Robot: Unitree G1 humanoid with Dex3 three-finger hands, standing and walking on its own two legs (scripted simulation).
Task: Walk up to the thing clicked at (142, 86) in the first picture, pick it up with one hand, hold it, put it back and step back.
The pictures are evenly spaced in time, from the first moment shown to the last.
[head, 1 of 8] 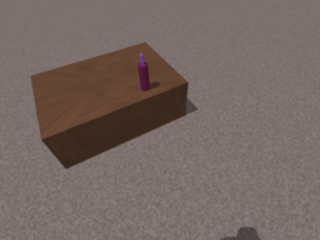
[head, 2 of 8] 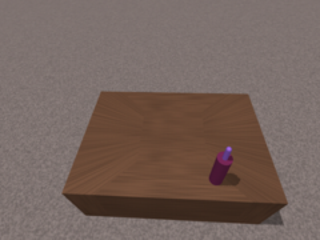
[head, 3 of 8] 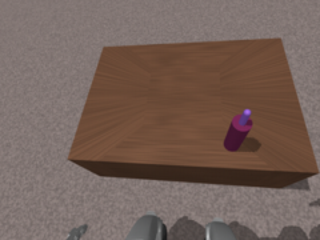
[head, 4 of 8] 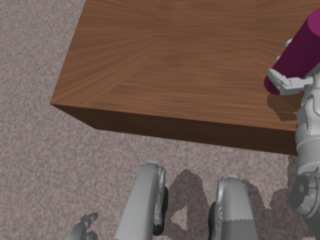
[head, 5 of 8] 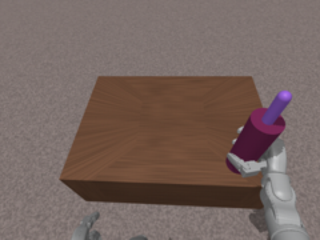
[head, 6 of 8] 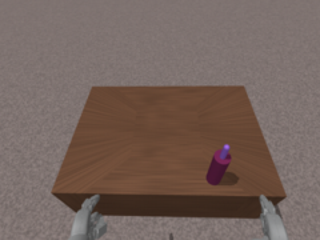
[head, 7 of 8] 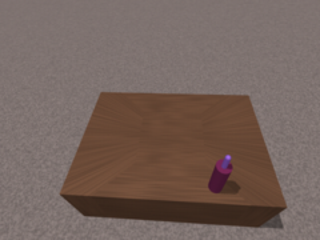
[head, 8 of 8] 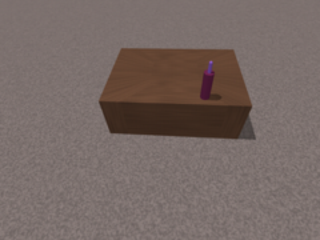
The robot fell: no
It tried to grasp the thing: yes
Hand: right
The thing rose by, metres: 0.35
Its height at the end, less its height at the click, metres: +0.00
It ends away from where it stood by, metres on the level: 0.02
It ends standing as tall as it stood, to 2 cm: yes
